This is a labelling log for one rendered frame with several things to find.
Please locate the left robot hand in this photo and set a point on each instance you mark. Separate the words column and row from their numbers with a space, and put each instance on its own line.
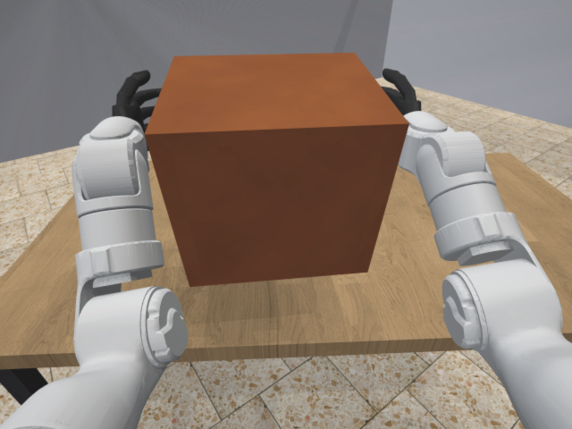
column 128, row 101

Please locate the left robot upper arm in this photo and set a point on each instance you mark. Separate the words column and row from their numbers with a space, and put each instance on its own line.
column 124, row 341

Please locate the left robot forearm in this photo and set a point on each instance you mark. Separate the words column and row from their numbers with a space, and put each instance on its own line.
column 114, row 206

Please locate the right robot hand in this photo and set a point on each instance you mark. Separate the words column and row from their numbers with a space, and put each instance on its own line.
column 405, row 97

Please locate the carton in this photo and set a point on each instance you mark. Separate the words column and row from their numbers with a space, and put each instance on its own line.
column 274, row 167

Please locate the table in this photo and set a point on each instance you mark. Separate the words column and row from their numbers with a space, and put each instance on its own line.
column 396, row 307

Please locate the right robot forearm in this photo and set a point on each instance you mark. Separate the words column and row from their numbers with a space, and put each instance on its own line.
column 472, row 224

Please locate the right robot upper arm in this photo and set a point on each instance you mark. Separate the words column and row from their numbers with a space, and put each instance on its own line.
column 508, row 313

